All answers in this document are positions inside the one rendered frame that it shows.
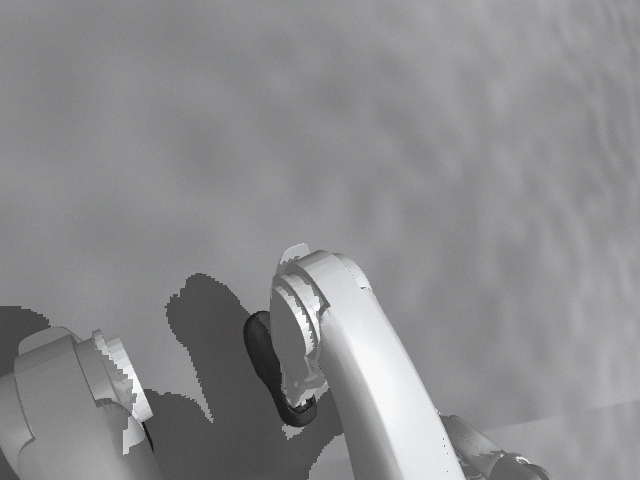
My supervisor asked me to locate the right robot hand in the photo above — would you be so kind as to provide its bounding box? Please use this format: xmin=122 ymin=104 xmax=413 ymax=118
xmin=435 ymin=408 xmax=507 ymax=480

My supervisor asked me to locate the right robot foot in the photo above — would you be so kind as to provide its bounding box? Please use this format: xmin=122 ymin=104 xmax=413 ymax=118
xmin=243 ymin=311 xmax=317 ymax=427

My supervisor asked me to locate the right robot arm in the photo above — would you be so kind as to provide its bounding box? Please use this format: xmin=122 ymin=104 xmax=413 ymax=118
xmin=489 ymin=453 xmax=555 ymax=480

